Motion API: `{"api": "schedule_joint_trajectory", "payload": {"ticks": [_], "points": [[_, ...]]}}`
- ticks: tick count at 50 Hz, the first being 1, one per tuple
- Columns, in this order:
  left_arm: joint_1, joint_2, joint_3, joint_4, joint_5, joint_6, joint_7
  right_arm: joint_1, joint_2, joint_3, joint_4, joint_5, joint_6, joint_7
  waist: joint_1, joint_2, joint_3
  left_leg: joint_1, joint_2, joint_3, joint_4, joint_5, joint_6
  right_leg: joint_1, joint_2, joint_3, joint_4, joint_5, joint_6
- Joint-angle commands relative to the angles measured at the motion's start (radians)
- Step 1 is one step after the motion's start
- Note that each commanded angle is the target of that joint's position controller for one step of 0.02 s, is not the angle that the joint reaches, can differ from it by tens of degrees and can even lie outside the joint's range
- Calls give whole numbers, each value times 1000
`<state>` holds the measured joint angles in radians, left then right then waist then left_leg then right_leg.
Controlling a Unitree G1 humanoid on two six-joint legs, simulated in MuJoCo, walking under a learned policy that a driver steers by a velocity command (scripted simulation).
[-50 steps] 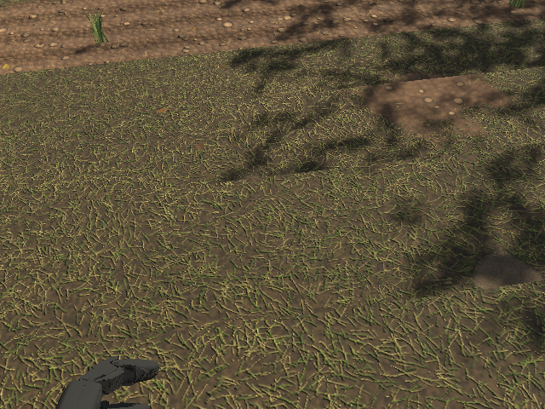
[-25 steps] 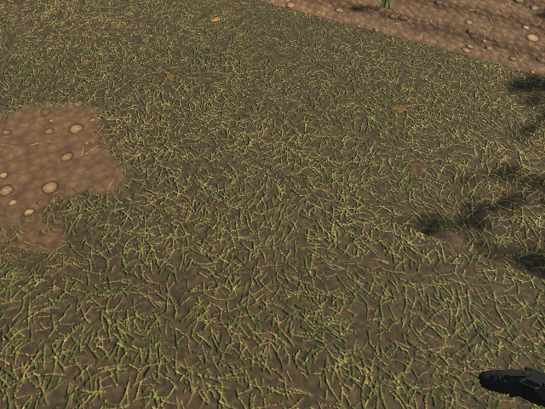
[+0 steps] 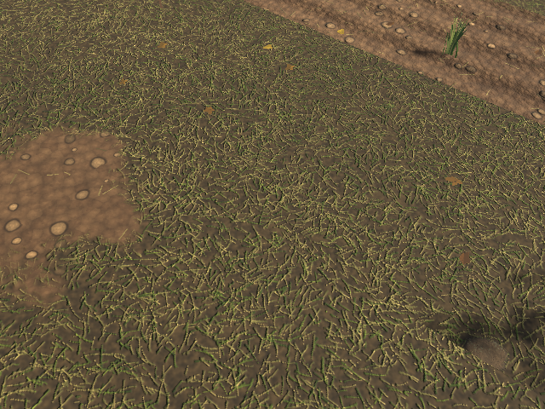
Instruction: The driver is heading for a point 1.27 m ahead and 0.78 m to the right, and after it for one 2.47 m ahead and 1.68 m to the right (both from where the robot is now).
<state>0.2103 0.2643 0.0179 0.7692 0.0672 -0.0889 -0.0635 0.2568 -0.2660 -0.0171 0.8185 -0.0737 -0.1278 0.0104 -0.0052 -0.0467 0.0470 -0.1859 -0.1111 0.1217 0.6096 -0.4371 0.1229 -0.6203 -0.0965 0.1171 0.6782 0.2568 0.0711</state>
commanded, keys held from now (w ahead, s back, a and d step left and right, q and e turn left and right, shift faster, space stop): e+shift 0.88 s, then shift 0.04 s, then q+shift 0.08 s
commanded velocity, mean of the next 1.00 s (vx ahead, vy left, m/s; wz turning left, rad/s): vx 0.03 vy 0.00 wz -0.83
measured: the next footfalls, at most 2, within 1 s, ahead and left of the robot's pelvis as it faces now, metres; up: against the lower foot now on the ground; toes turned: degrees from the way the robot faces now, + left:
right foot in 0.26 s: +0.30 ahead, -0.23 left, -0.15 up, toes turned -19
left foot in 0.64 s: +0.41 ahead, -0.04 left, -0.15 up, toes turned -37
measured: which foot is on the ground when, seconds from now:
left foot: down 0.00-0.28, up 0.30-0.62, down 0.64-1.00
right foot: up 0.00-0.24, down 0.26-0.66, up 0.68-1.00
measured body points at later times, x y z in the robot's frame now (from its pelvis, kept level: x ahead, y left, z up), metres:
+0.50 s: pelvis +0.23 -0.11 -0.13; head +0.26 -0.11 +0.31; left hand +0.43 +0.08 -0.26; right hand +0.30 -0.41 -0.21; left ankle +0.35 +0.02 -0.78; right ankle +0.26 -0.22 -0.86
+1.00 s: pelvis +0.30 -0.09 -0.12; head +0.33 -0.10 +0.33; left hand +0.60 -0.07 -0.23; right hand +0.14 -0.37 -0.18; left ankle +0.38 -0.01 -0.86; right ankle +0.21 -0.18 -0.83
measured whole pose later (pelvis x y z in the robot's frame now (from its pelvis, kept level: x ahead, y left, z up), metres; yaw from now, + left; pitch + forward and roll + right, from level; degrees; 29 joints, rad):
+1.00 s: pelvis +0.30 -0.09 -0.12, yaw -52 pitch +1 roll +0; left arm 0.20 0.30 0.04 0.67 0.05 -0.02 -0.11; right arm 0.22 -0.32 -0.08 0.64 -0.04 -0.09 -0.04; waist -0.09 -0.04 0.02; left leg -0.15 0.07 0.26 0.32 -0.18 0.03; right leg -0.39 -0.07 -0.05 0.73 -0.34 0.05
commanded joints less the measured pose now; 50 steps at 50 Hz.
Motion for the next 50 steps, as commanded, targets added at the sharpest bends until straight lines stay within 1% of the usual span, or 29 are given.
{"api": "schedule_joint_trajectory", "payload": {"ticks": [1,7,10,11,12,13,14,15,16,17,18,19,21,22,23,25,29,31,32,33,34,35,37,39,41,42,46,48,50], "points": [[-107,8,-9,-52,27,-8,-10,283,-40,5,26,5,15,-28,-103,85,24,242,373,-199,-16,578,142,-255,-77,15,-122,82,-12],[-158,50,2,-59,20,27,-39,285,-66,5,20,-2,2,-57,-87,38,84,78,362,-133,35,351,29,-79,-78,-99,-184,92,-61],[-176,62,10,-60,28,42,-43,323,-81,-3,47,18,1,-75,-91,27,121,83,357,-101,82,288,-33,17,-57,-140,-262,-5,-69],[-176,83,33,-68,-162,55,-46,121,-147,-52,-8,150,59,-95,-74,91,164,-56,317,-2,323,556,-44,38,95,-229,-244,-11,-45],[20,99,53,-16,-146,59,-41,164,-132,-44,-23,139,80,-94,2,38,2,-118,309,52,576,653,-68,309,148,-277,-235,95,-65],[407,171,87,160,29,25,-3,369,-66,21,67,-77,26,-36,99,-71,-148,-250,297,15,589,244,-213,841,-21,-147,-279,385,-166],[506,280,133,119,29,18,36,218,-68,5,-22,-3,25,5,193,-210,-322,-427,125,79,1020,-340,-270,1173,-63,-64,-218,687,-349],[547,306,126,83,15,13,37,361,29,39,-62,16,22,36,142,-282,-725,-613,101,-112,1382,-555,-352,1643,-312,251,101,1150,-660],[581,225,120,91,47,-1,30,103,-99,11,-155,75,1,53,272,-136,-578,-980,98,-185,1573,-546,-402,1615,-338,391,58,1058,-660],[444,223,117,52,10,-5,37,-20,-111,4,-233,82,-3,43,218,-17,-471,-1010,146,-200,1445,-485,-350,1341,-325,358,-57,685,-563],[295,191,92,12,-27,-8,21,-6,-123,-3,-230,45,-1,9,107,76,-305,-897,186,-202,1280,-412,-317,954,-289,317,-134,534,-514],[151,178,82,-22,-29,-18,-4,61,-126,2,-223,10,5,-18,-15,51,-157,-751,232,-212,1159,-358,-287,576,-279,250,-208,451,-501],[-14,149,56,-99,-43,-45,-16,168,-94,12,-179,-5,28,-43,-126,15,-46,-412,238,-220,860,-90,-251,65,-145,179,-393,248,-469],[-74,203,68,-134,-41,-56,-17,194,-103,11,-178,3,48,-29,-154,-13,-68,-306,198,-163,845,18,-240,-31,-89,164,-404,208,-465],[-120,212,71,-165,-38,-66,-11,198,-111,8,-159,18,55,-8,-145,64,-102,-208,187,-149,560,172,-226,-62,-15,95,-414,45,-405],[-139,246,84,-197,-16,-57,-7,159,-61,22,-137,28,81,21,-117,0,-83,-109,161,-134,345,235,-207,-53,17,125,-411,-134,-361],[-19,192,89,-224,-41,-30,-21,74,-129,-8,-153,30,68,-11,-31,-29,-111,-143,137,-202,114,206,-209,212,-57,362,-325,-361,-361],[9,156,77,-224,-39,-12,-20,25,-149,-27,-177,51,50,-28,-23,-6,-125,-92,124,-191,-42,243,-153,261,-45,453,-265,-402,-343],[36,119,63,-222,-37,-6,-19,34,-167,-38,-189,58,41,-36,-33,25,-144,-31,193,-253,-132,320,-53,247,-10,457,-209,-456,-297],[88,46,38,-245,-31,1,-6,52,-230,-55,-206,73,29,-48,1,173,-240,190,394,-454,-198,560,193,93,117,315,-76,-693,-194],[9,34,26,-299,-7,1,-1,82,-271,-77,-196,33,20,-42,-43,325,-178,304,601,-762,-338,541,390,-214,279,76,108,-862,-69],[-29,126,51,-270,0,10,7,59,-251,-79,-195,22,16,-48,-61,135,-153,260,572,-706,-376,456,312,-207,181,87,276,-793,-35],[63,189,80,-187,-5,20,31,-164,-162,-59,-258,66,16,-38,28,169,-118,87,448,-422,-409,396,169,-80,136,10,461,-652,3],[83,150,67,-175,18,22,13,-231,-143,-55,-289,75,10,-55,38,133,-94,-45,374,-227,-434,379,110,36,128,-70,642,-583,4],[60,102,49,-174,-12,27,-23,-216,-168,-69,-295,41,12,-77,2,89,-73,-23,337,-88,-445,356,87,43,95,-106,599,-532,14],[33,90,44,-179,-22,33,-38,-181,-185,-78,-288,38,13,-83,-28,96,-63,18,336,-48,-449,342,82,36,71,-127,525,-523,24],[-79,91,37,-209,-20,68,-80,43,-249,-120,-214,29,24,-85,-142,128,-22,198,426,-55,-435,324,117,19,-9,-190,146,-582,23],[-55,130,51,-190,-13,62,-53,25,-269,-133,-206,33,26,-55,-112,167,-30,155,453,-119,-425,372,142,123,37,-201,34,-646,-24],[-20,160,61,-153,-20,50,-22,-66,-241,-125,-217,25,33,-27,-68,182,-67,156,455,-155,-399,349,126,194,66,-174,-88,-571,-69]]}}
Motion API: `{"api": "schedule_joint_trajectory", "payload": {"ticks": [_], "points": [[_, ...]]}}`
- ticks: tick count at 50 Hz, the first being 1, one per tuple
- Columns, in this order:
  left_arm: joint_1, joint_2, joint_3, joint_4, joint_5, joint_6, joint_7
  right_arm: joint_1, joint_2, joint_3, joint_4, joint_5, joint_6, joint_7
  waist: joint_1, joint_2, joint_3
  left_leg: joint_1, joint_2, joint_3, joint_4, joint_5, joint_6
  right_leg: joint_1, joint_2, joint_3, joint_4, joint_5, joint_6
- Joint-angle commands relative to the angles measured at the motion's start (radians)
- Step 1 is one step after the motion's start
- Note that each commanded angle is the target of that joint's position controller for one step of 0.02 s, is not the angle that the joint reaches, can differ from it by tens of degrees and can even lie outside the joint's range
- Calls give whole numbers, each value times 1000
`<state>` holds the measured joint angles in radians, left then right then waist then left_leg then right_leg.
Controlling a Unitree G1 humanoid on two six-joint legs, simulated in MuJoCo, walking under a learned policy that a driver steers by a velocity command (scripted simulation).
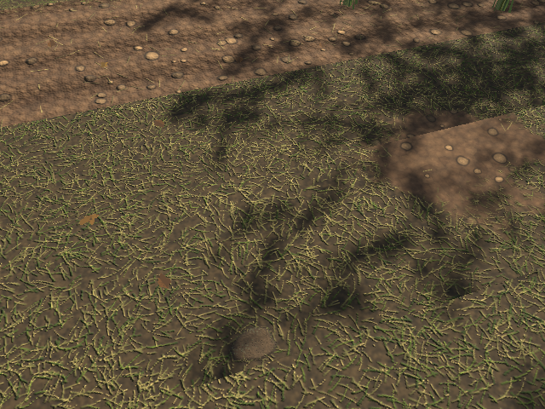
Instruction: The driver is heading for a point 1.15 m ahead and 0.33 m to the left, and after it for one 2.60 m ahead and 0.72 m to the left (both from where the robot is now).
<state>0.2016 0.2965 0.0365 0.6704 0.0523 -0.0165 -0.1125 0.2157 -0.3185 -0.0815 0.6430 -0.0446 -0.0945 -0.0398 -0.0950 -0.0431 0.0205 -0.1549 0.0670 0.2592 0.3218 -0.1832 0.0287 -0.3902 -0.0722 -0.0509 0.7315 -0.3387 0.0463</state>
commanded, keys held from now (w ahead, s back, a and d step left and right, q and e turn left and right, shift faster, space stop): q+shift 0.68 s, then e+shift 0.32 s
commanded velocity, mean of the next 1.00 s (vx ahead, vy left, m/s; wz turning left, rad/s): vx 0.00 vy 0.00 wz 0.39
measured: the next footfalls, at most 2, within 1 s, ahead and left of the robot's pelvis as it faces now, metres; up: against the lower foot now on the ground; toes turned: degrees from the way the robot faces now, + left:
right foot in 0.06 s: +0.05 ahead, -0.14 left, +0.00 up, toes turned -3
left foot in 0.46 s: +0.06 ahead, +0.15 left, +0.00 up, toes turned +21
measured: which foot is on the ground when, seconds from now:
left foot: down 0.00-0.14, up 0.16-0.44, down 0.46-1.00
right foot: up 0.00-0.04, down 0.06-0.48, up 0.50-0.88, down 0.90-0.96, up 0.98-1.00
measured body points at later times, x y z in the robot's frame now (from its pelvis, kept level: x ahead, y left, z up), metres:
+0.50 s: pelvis +0.03 +0.04 -0.01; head +0.06 +0.06 +0.43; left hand +0.07 +0.37 -0.10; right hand +0.25 -0.17 -0.11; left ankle +0.03 +0.14 -0.75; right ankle +0.01 -0.13 -0.74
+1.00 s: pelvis +0.08 +0.08 -0.02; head +0.10 +0.11 +0.43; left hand +0.01 +0.34 -0.15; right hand +0.36 -0.06 -0.10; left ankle +0.03 +0.14 -0.75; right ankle +0.19 -0.05 -0.73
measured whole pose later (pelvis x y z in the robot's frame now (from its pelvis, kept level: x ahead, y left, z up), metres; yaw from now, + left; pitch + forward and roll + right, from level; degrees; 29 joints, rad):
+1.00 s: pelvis +0.08 +0.08 -0.02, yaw +26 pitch +0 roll +1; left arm 0.32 0.29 0.02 0.80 0.03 -0.07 -0.03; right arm 0.16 -0.26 -0.02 0.65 -0.01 -0.10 0.07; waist 0.05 -0.05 0.07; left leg -0.22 -0.11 -0.05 0.54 -0.32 0.09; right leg -0.40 -0.09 0.01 0.68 -0.25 0.06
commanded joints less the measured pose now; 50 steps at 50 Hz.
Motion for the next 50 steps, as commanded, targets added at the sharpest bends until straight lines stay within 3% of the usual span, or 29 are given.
{"api": "schedule_joint_trajectory", "payload": {"ticks": [1,2,3,4,5,7,9,10,12,14,16,18,20,23,24,25,26,27,29,30,33,35,38,40,44,45,47,48,50], "points": [[10,111,41,-33,-26,-27,29,-115,-130,-33,-42,4,5,41,77,150,-61,69,244,-273,-55,90,169,70,42,14,-283,151,-67],[50,51,26,-11,-68,-32,12,-219,-44,11,-35,17,16,71,156,110,-96,-84,202,-229,17,141,96,305,33,30,-460,404,-83],[40,-6,11,-37,-88,-31,-1,-122,-3,25,11,3,29,107,142,133,-164,-194,173,-199,29,214,45,508,34,5,-398,516,-89],[73,74,17,-54,-99,-30,12,57,59,38,32,9,35,131,79,-17,-296,-242,103,-131,149,48,-60,682,-172,193,-297,881,-251],[34,131,33,-78,-81,-30,15,136,29,26,64,26,19,127,49,-23,-210,-283,71,-156,140,-72,-93,581,-239,249,-250,827,-299],[59,280,111,-63,-22,-39,49,-62,-120,-24,4,3,10,78,114,-8,-127,-324,6,-123,270,-22,-55,435,-176,159,-291,495,-269],[125,243,121,-59,-33,-47,99,-80,-114,-20,5,-12,0,53,157,-97,-73,-429,-11,-153,402,-195,-32,431,-287,235,-393,459,-368],[165,199,115,-55,-20,-60,126,-69,-96,-15,9,-18,-5,41,184,-172,-59,-480,-12,-204,617,-417,-40,426,-383,302,-461,476,-430],[37,115,92,-74,-16,-89,147,24,-92,-21,56,-12,-5,38,92,-136,-15,-405,35,-306,853,-425,-25,280,-386,198,-536,373,-379],[-116,112,90,-103,-26,-99,159,15,-40,-11,63,-18,8,64,35,-59,31,-333,32,-248,677,-260,-18,220,-281,23,-577,264,-271],[-83,136,104,-106,-7,-85,184,-32,14,11,57,-10,36,123,87,-52,21,-298,41,-209,523,-131,-23,285,-242,-61,-579,258,-228],[-21,170,120,-103,19,-64,193,-65,12,17,38,5,66,178,126,-42,9,-291,48,-205,408,-109,-24,371,-279,-83,-569,300,-229],[-4,187,126,-99,23,-54,187,-50,-21,4,34,13,70,190,124,-45,-5,-254,31,-194,328,-91,-18,403,-311,-96,-535,297,-226],[-7,158,105,-65,17,-56,175,-6,-102,-43,37,13,32,169,73,-1,-39,-23,-61,-166,145,217,77,304,-266,-159,-380,110,-133],[53,75,85,-78,7,-56,172,68,-192,-72,52,6,17,142,73,169,-130,169,50,-322,116,686,194,216,-138,-275,-156,-39,-20],[2,4,53,-187,8,-77,174,208,-307,-94,46,7,8,118,47,296,-299,460,263,-770,57,775,414,-42,47,-210,104,-401,57],[-104,32,49,-188,2,-92,161,281,-269,-92,93,-30,-23,98,-5,130,-188,464,277,-812,37,601,393,-221,62,24,162,-454,34],[-150,71,61,-180,-11,-96,163,268,-224,-88,117,-33,-46,91,-8,134,-60,372,235,-728,30,527,331,-308,38,84,258,-393,16],[-60,165,95,-126,3,-96,175,128,-145,-56,87,20,-31,91,66,174,-50,202,202,-658,-20,468,324,-255,13,131,379,-305,-8],[-39,152,89,-119,9,-89,173,54,-138,-44,59,30,-19,95,117,152,-31,74,177,-640,-65,429,312,-178,13,143,361,-239,-17],[43,121,75,-92,-1,-51,154,-50,-142,-32,6,9,-5,109,182,115,-52,-53,110,-607,-111,318,279,-61,49,132,276,-37,-17],[91,112,60,-55,-13,-24,139,-70,-164,-40,-19,2,-17,117,170,132,-43,-76,107,-584,-110,235,265,-52,45,117,237,43,7],[95,106,45,-5,-6,4,111,-8,-118,-23,-34,23,-29,116,97,113,-32,-33,136,-582,-83,145,240,-102,-19,110,188,98,52],[94,60,23,36,-9,0,82,-31,-36,20,-40,52,-31,126,88,76,-23,-24,106,-547,-10,22,163,-89,-85,126,42,158,80],[33,62,9,53,-37,-40,38,-28,-84,35,-38,68,-5,167,61,77,-5,-78,59,-550,61,-65,71,22,-60,55,-153,303,72],[14,99,16,38,-38,-54,43,-19,-121,24,-36,67,-4,164,59,84,-30,-33,67,-561,82,38,76,3,-47,52,-150,330,50],[-33,190,30,-4,-23,-84,73,118,-253,-43,-14,53,-7,123,-18,87,-74,198,129,-601,118,281,224,-181,-24,60,-92,329,-17],[-18,165,17,1,-18,-95,83,162,-258,-54,0,49,-5,98,-21,105,-62,274,196,-628,121,407,305,-264,-29,62,-81,239,-21],[11,113,-2,13,-13,-96,102,166,-190,-46,5,18,-5,47,-22,165,-12,320,333,-683,57,532,393,-379,-39,81,77,-56,-8]]}}
Over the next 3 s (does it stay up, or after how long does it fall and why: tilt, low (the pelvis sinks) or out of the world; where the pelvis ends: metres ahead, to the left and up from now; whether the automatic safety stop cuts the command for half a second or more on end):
stays up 1.50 0.50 -0.34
